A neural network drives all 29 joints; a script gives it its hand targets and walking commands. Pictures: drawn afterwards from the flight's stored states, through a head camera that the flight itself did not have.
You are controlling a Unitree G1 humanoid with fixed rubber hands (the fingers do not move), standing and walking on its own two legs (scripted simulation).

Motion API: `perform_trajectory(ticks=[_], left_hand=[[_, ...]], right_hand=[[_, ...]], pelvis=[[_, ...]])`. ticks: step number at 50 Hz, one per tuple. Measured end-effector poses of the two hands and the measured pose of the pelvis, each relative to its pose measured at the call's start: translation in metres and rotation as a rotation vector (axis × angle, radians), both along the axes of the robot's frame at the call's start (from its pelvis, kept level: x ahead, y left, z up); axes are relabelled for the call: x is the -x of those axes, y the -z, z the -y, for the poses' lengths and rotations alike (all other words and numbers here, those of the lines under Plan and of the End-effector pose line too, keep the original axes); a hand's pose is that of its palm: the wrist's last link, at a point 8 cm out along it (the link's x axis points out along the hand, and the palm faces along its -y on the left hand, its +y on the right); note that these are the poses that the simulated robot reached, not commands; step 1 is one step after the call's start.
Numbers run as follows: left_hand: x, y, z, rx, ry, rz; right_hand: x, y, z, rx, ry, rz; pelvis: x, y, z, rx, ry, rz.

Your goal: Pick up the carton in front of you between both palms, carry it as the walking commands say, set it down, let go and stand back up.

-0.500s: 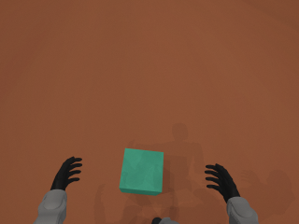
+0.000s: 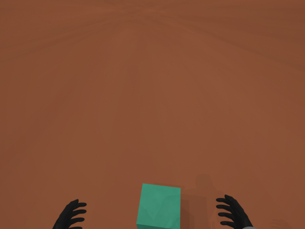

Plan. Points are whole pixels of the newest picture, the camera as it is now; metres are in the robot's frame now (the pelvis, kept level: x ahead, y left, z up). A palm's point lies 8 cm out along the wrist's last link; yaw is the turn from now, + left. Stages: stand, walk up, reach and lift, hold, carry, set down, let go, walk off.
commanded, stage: let go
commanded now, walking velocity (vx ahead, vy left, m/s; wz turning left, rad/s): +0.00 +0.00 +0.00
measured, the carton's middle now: (159, 211) +0.36 -0.04 -0.65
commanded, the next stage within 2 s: stand in 0.18 s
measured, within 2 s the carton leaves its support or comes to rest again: neither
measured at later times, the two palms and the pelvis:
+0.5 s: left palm out of the picture +0.12 +0.29 -0.08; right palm out of the picture +0.13 -0.29 -0.09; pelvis +0.00 -0.01 -0.01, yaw +1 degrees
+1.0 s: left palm out of the picture +0.10 +0.28 -0.09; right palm out of the picture +0.12 -0.31 -0.10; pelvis +0.00 -0.02 +0.00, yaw +1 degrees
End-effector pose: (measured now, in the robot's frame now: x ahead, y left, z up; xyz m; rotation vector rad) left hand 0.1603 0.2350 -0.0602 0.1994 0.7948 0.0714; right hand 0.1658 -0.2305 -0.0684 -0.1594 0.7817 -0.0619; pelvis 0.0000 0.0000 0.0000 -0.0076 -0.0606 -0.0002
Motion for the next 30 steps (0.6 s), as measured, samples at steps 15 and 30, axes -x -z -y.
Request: perform_trajectory(ticks=[15, 30], left_hand=[[0.027, 0.019, -0.019, -0.126, -0.035, -0.056], [0.042, 0.023, -0.049, -0.207, -0.085, -0.159]], right_hand=[[0.014, 0.004, 0.041, 0.152, 0.032, -0.018], [0.035, 0.029, 0.064, 0.191, 0.024, -0.145]], pelvis=[[0.008, 0.006, 0.01, -0.002, -0.005, -0.033], [-0.003, 0.004, 0.013, -0.006, -0.016, -0.042]])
